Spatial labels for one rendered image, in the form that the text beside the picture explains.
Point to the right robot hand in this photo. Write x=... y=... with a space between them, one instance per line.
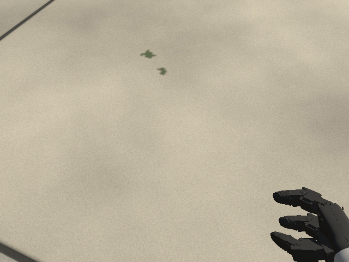
x=329 y=229

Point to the robot right forearm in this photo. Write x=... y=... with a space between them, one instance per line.
x=342 y=256

